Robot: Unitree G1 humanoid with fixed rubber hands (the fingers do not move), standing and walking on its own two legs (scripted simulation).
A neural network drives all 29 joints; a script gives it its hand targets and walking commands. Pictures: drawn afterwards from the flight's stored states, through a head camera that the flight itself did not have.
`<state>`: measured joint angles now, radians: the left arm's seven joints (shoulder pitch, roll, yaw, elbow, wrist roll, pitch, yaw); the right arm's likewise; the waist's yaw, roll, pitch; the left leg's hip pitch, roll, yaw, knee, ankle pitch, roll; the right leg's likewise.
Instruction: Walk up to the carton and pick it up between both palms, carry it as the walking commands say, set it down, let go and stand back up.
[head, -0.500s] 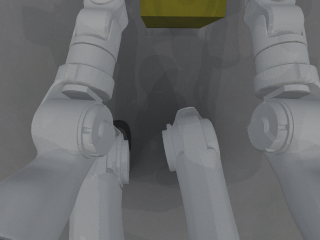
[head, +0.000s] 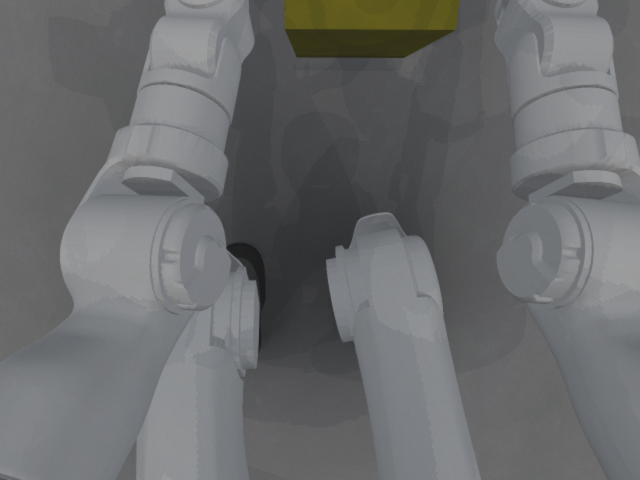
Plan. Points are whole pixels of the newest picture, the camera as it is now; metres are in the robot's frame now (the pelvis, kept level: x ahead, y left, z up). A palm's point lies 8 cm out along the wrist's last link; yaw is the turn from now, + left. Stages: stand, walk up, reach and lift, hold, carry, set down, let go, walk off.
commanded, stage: set down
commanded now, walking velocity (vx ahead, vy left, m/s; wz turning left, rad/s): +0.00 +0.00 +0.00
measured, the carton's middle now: out of the picture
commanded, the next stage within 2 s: none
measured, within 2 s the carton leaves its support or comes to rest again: neither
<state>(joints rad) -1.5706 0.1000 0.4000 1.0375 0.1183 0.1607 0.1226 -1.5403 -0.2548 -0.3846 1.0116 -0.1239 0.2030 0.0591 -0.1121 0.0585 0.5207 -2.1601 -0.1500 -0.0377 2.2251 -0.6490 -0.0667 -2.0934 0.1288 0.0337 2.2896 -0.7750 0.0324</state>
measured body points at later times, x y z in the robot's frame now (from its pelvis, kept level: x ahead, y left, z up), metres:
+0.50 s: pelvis +0.00 +0.00 +0.00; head +0.38 -0.05 +0.21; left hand +0.56 +0.03 -0.21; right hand +0.53 -0.22 -0.21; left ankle +0.10 +0.12 -0.34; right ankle +0.07 -0.11 -0.34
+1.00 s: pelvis -0.02 +0.01 +0.02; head +0.37 -0.04 +0.23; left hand +0.58 +0.05 -0.15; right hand +0.55 -0.24 -0.15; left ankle +0.10 +0.12 -0.34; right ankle +0.07 -0.10 -0.34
